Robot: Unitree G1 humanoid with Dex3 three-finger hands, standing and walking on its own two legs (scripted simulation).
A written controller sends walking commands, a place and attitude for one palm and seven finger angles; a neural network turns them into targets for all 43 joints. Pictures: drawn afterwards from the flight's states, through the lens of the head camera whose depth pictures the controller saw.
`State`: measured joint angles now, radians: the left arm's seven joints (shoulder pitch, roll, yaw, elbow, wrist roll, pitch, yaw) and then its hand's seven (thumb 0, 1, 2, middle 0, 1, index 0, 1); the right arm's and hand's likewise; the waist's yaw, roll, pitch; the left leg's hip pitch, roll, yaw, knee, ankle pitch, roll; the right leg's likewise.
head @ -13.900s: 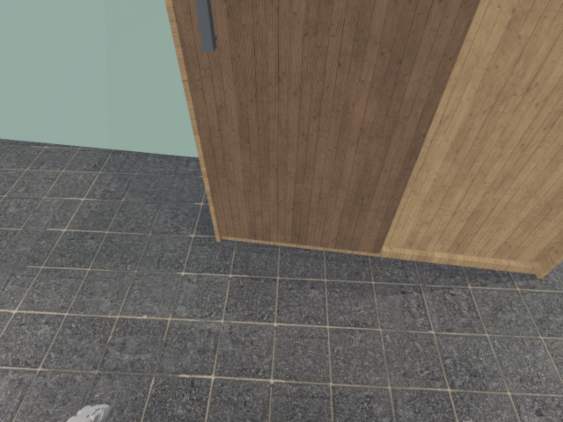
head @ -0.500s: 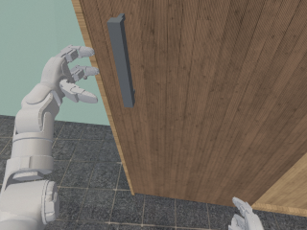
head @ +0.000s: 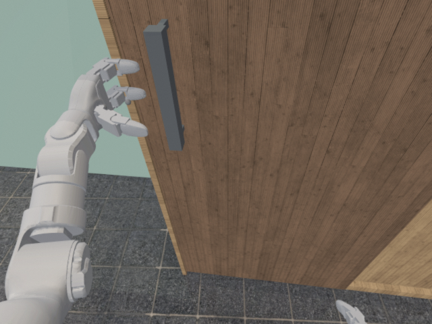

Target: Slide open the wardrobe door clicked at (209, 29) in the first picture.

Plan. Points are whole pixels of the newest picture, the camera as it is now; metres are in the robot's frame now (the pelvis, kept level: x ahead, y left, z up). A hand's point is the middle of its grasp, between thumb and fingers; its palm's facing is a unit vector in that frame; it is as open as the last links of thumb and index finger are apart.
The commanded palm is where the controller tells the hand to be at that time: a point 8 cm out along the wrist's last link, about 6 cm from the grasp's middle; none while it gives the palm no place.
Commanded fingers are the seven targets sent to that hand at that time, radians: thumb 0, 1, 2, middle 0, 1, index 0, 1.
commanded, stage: move the hooked fingers beside the handle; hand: left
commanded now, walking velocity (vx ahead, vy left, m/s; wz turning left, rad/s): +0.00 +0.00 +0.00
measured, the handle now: (171, 91) +0.46 +0.10 +0.23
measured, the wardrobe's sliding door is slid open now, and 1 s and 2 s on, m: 0.00 0.00 0.00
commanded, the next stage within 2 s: feel for the door with the fingertips in 0.56 s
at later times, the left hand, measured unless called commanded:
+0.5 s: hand (124, 105) +0.40 +0.17 +0.24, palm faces -0.05 -1.00 -0.03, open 14.0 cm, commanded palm +0.38 +0.22 +0.24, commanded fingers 0.00 -0.50 0.30 -0.30 -1.20 -0.30 -1.20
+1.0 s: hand (152, 106) +0.41 +0.12 +0.23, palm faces -0.08 -1.00 -0.02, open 14.0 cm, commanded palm +0.38 +0.17 +0.24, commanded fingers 0.00 -0.50 0.30 -0.30 -1.20 -0.30 -1.20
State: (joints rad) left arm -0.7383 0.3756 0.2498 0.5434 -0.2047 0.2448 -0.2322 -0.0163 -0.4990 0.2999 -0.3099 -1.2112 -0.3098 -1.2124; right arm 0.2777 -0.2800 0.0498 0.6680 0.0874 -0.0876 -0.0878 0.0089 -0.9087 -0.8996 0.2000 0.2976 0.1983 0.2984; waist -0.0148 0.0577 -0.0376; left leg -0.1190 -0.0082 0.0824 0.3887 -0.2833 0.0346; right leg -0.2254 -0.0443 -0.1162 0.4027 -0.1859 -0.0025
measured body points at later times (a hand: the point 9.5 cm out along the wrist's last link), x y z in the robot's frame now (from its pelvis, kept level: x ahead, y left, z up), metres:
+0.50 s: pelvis -0.01 -0.01 +0.00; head -0.02 -0.03 +0.45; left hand +0.40 +0.22 +0.24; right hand +0.15 -0.25 -0.10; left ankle -0.05 +0.09 -0.74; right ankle +0.02 -0.12 -0.74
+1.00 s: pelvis +0.00 -0.01 +0.00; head -0.02 -0.03 +0.45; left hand +0.40 +0.18 +0.23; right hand +0.15 -0.24 -0.10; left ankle -0.05 +0.09 -0.74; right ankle +0.02 -0.12 -0.74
